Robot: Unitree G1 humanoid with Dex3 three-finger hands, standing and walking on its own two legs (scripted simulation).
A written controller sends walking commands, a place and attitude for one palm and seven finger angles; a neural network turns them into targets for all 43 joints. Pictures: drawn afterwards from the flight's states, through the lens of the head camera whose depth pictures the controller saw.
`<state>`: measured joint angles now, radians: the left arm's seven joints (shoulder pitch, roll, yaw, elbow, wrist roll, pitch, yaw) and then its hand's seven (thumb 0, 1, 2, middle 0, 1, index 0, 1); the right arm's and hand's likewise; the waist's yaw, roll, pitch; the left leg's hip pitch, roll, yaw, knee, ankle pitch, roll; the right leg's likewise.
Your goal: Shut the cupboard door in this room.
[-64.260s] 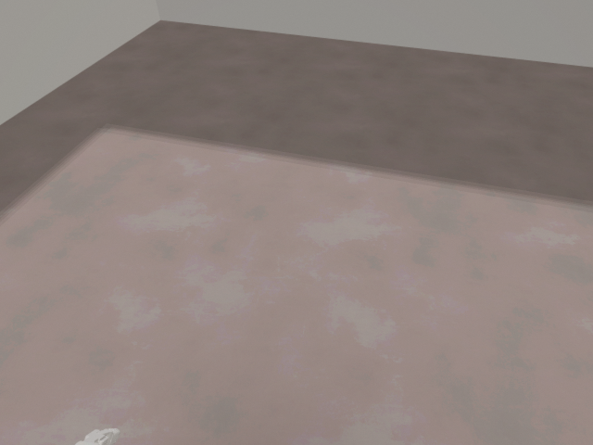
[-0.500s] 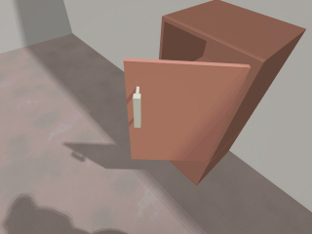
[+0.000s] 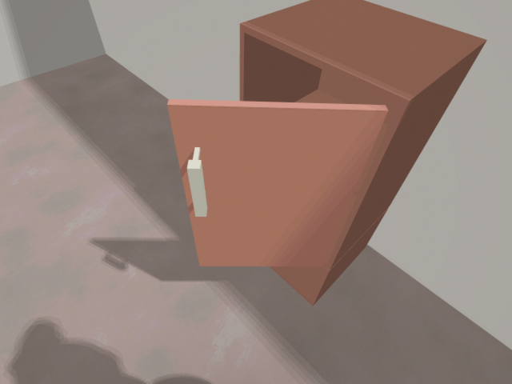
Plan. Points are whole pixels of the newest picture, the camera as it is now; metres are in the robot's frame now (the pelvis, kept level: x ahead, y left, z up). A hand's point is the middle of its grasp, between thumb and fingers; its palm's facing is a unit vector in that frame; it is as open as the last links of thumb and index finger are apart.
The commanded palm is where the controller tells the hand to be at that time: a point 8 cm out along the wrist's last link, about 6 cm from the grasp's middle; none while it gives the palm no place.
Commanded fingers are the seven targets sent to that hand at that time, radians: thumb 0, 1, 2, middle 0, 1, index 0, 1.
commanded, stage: shuffle to correct the standing spot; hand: left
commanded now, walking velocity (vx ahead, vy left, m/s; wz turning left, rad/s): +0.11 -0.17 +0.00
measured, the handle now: (199, 182) +0.50 +0.14 -0.01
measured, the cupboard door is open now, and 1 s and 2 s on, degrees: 46 46 46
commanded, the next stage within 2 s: come to a stop and stand still in 0.10 s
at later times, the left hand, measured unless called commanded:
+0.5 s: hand out of the picture +0.04 +0.09 -0.19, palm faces +0.10 -0.99 -0.11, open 7.4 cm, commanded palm none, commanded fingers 0.00 0.90 0.90 -0.20 -0.30 -0.20 -0.30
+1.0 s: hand out of the picture +0.07 +0.16 -0.17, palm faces +0.06 -0.97 -0.25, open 7.4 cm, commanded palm none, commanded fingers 0.00 0.90 0.90 -0.20 -0.30 -0.20 -0.30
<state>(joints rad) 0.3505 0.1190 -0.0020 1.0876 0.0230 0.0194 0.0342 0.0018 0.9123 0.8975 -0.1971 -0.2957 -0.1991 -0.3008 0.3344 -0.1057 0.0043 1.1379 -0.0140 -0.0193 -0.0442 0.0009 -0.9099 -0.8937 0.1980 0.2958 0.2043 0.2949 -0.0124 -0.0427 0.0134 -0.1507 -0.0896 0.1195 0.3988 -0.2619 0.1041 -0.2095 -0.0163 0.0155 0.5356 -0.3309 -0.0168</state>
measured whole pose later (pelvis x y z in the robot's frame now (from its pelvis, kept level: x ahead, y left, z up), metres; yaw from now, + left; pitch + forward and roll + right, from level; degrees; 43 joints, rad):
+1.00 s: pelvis +0.02 -0.03 -0.01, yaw +3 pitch -2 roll -1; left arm 0.29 0.20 0.01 0.89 0.02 0.03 0.05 0.00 0.91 0.90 -0.20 -0.30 -0.20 -0.30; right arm 0.24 -0.18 -0.03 0.95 -0.03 0.03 -0.02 0.00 -0.91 -0.89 0.20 0.30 0.20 0.29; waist -0.02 0.02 0.02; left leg -0.34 -0.01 0.08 0.63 -0.27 0.06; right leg -0.21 0.01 -0.11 0.60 -0.36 -0.04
